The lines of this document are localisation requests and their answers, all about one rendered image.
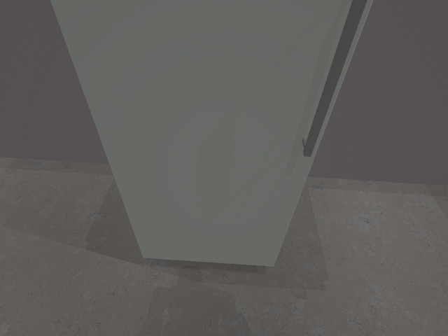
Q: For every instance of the handle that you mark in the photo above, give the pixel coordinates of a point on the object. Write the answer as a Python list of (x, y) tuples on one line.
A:
[(348, 33)]

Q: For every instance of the fridge door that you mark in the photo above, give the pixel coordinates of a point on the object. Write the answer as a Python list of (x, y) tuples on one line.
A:
[(201, 107)]

